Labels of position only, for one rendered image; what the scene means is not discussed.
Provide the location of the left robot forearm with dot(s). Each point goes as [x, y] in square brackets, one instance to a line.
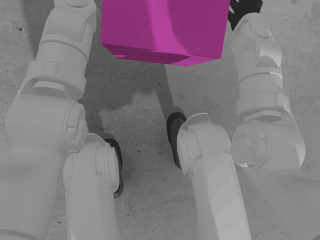
[64, 49]

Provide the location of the right robot upper arm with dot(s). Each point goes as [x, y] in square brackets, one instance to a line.
[271, 155]

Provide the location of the robot right foot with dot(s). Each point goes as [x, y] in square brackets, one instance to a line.
[174, 122]

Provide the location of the left robot upper arm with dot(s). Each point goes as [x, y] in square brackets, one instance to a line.
[41, 131]

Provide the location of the right robot forearm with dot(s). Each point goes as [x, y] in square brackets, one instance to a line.
[259, 73]

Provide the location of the left robot thigh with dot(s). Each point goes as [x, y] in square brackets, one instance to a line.
[89, 194]

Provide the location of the carton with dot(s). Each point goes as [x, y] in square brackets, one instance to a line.
[174, 32]

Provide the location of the robot right hand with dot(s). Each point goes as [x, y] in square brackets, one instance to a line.
[242, 8]

